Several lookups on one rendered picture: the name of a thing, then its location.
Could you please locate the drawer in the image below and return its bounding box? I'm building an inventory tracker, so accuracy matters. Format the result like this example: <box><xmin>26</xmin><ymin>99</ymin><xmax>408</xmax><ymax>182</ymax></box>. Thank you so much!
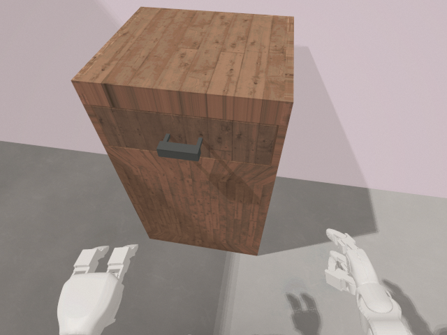
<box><xmin>92</xmin><ymin>105</ymin><xmax>277</xmax><ymax>165</ymax></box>

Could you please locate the left robot hand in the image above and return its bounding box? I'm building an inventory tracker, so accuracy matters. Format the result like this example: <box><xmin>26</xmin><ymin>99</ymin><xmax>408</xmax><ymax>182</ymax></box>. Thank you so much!
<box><xmin>57</xmin><ymin>244</ymin><xmax>138</xmax><ymax>335</ymax></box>

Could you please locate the handle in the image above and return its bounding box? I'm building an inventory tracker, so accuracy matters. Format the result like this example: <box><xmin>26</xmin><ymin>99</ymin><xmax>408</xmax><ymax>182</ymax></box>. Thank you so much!
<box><xmin>156</xmin><ymin>133</ymin><xmax>203</xmax><ymax>161</ymax></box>

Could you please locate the right robot forearm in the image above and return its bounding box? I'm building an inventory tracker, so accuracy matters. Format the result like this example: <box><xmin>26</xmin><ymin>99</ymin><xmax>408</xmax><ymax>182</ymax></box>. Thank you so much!
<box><xmin>356</xmin><ymin>283</ymin><xmax>413</xmax><ymax>335</ymax></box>

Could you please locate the cabinet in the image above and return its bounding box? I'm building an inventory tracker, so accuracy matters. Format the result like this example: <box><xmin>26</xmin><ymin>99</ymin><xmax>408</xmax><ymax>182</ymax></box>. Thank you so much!
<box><xmin>71</xmin><ymin>7</ymin><xmax>294</xmax><ymax>256</ymax></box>

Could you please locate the right robot hand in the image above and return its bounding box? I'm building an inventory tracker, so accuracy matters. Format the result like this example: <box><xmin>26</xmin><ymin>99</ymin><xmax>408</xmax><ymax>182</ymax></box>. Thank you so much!
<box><xmin>325</xmin><ymin>228</ymin><xmax>380</xmax><ymax>295</ymax></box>

